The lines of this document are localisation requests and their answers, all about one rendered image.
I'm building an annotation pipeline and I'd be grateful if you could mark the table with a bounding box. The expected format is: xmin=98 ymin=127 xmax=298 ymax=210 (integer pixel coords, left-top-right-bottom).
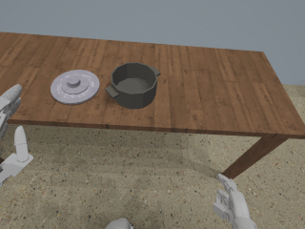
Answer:
xmin=0 ymin=31 xmax=305 ymax=179

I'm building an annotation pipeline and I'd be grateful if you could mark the robot left thigh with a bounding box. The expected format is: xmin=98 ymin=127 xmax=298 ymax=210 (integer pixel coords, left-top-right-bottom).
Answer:
xmin=105 ymin=219 xmax=134 ymax=229

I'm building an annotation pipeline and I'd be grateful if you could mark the robot right hand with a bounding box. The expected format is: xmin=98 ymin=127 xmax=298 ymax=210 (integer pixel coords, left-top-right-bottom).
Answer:
xmin=213 ymin=174 xmax=251 ymax=224

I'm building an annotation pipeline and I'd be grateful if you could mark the knob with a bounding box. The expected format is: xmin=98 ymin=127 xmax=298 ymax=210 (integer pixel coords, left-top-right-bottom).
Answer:
xmin=68 ymin=75 xmax=81 ymax=87

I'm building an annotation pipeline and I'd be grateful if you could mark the lid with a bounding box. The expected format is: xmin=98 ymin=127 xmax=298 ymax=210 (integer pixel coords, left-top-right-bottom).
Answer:
xmin=51 ymin=70 xmax=100 ymax=105

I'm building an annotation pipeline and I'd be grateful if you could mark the robot left hand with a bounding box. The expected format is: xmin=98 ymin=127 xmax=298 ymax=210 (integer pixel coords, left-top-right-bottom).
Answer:
xmin=0 ymin=84 xmax=33 ymax=187

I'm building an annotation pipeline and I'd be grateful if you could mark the robot right forearm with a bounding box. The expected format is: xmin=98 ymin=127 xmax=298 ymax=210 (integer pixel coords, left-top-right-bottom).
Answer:
xmin=233 ymin=217 xmax=257 ymax=229

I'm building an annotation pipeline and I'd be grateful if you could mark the pot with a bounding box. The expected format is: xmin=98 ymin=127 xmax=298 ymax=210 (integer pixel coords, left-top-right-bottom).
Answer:
xmin=105 ymin=62 xmax=161 ymax=110

